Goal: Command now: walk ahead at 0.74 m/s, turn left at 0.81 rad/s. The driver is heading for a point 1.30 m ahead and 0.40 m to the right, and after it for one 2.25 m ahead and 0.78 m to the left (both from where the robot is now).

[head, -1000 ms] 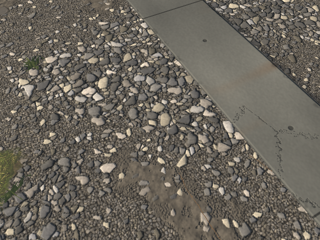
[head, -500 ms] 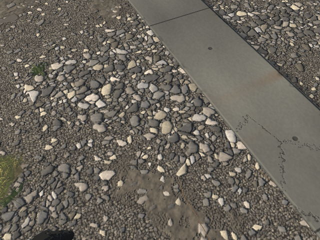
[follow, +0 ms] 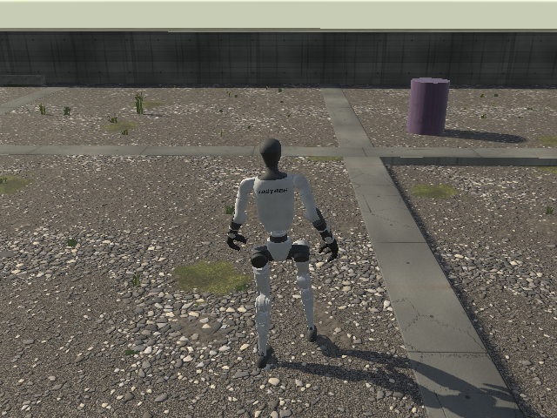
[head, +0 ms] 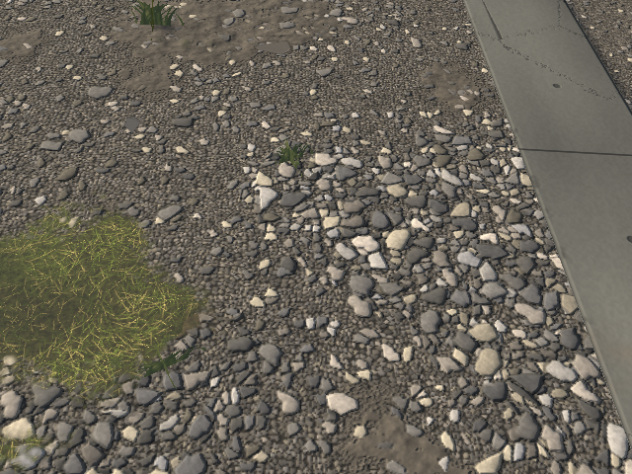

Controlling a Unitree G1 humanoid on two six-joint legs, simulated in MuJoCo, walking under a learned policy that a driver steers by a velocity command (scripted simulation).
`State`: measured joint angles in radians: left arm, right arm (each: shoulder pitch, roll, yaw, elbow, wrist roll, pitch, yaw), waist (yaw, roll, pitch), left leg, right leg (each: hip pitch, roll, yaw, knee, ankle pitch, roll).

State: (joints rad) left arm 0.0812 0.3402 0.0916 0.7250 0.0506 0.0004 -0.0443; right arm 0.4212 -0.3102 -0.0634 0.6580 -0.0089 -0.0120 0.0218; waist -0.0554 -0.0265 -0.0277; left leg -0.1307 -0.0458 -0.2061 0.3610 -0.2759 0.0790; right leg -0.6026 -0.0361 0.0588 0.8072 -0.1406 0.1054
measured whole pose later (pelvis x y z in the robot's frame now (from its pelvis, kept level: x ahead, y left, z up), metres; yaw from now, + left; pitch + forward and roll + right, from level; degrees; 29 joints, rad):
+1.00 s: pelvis +0.80 -0.20 -0.04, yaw -36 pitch +2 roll +2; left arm -0.09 0.34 0.02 0.62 0.03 -0.01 -0.10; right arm 0.50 -0.30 -0.04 0.92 -0.03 -0.10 -0.01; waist -0.07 -0.02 0.06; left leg 0.26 0.01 0.31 0.25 -0.45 -0.06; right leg -0.73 -0.01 -0.14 0.76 -0.04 -0.16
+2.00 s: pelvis +1.37 -0.64 -0.02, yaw -1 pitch +2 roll -1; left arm 0.09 0.27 0.04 0.63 0.02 -0.03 0.04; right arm 0.17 -0.35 -0.08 0.60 0.03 0.05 -0.02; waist -0.03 0.02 0.05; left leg -0.48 -0.15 -0.17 1.13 -0.52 -0.05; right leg -0.41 0.06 0.09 0.48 -0.10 0.01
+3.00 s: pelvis +1.53 -0.55 -0.01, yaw +36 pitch +3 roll +1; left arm 0.53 0.26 0.06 0.86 0.02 -0.08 -0.02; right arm 0.16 -0.30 -0.04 0.63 -0.05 -0.01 0.07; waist 0.09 0.06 -0.05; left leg -0.69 0.01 -0.04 0.96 -0.13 0.02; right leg 0.00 0.01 0.00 0.28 -0.34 -0.03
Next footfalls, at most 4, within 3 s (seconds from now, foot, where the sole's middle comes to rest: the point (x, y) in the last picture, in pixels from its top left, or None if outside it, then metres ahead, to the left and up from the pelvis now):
0.18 right None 0.23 -0.13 -0.79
0.60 left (281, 394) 0.68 0.00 -0.79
1.04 right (421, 292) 0.97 -0.37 -0.79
1.48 left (459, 185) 1.38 -0.56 -0.79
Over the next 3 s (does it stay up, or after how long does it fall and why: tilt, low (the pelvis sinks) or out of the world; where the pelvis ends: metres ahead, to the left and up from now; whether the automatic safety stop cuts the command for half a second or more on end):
stays up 1.53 -0.55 -0.01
